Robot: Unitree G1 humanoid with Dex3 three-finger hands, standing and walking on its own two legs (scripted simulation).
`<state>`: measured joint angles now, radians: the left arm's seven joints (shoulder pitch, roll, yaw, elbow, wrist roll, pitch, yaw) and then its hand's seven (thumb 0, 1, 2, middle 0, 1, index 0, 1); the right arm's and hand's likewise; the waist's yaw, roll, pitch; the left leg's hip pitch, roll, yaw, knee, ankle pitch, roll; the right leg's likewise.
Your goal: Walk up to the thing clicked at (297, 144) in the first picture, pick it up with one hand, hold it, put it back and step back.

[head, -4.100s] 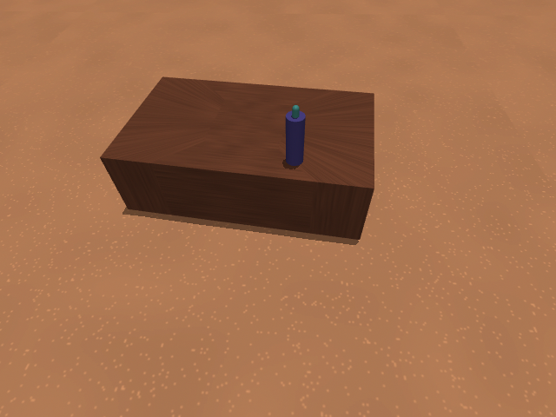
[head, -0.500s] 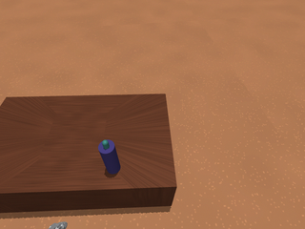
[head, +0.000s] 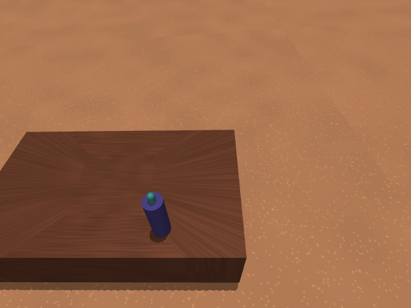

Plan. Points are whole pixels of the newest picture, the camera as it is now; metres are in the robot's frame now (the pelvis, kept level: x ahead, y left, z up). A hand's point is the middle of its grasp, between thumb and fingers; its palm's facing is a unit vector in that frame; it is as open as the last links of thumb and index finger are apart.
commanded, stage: walk up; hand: left
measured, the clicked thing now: (156, 213) +0.48 +0.20 -0.33
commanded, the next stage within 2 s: stand in 0.20 s
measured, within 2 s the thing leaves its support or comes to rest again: neither
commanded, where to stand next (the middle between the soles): +0.06 +0.00 m, yaw -1 degrees
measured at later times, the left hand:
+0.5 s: hand out of the picture +0.09 +0.25 -0.16, palm faces -0.02 -0.94 -0.34, open 7.4 cm
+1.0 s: hand out of the picture +0.09 +0.25 -0.15, palm faces -0.01 -0.94 -0.35, open 7.4 cm
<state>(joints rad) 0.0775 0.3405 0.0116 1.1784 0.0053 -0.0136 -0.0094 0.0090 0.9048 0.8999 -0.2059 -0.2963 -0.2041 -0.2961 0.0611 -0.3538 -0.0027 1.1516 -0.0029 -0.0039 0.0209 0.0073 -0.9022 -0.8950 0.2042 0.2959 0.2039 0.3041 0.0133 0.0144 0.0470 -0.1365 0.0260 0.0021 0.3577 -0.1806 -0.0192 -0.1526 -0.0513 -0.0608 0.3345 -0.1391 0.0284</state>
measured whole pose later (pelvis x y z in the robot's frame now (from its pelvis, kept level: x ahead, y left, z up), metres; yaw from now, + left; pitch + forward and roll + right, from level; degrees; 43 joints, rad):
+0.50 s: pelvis +0.01 +0.00 +0.00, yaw +0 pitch -2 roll +0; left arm 0.08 0.35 0.00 1.16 0.01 -0.01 -0.01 0.01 0.90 0.90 -0.21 -0.30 -0.20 -0.30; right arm 0.09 -0.35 0.00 1.15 -0.01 -0.01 0.02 0.01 -0.90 -0.90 0.20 0.30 0.20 0.30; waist -0.01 0.00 0.05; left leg -0.11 0.02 0.00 0.32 -0.18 -0.02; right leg -0.14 -0.06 -0.06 0.33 -0.15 0.03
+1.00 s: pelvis +0.01 -0.01 +0.00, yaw +0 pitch -2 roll +0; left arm 0.09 0.35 0.00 1.15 0.01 -0.01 -0.01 0.01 0.90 0.90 -0.21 -0.30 -0.20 -0.30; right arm 0.09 -0.36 0.00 1.14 -0.01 -0.01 0.01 0.01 -0.90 -0.90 0.20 0.30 0.20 0.30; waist 0.00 0.01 0.04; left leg -0.10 0.03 -0.01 0.32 -0.18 -0.03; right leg -0.12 -0.04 -0.07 0.32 -0.16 0.02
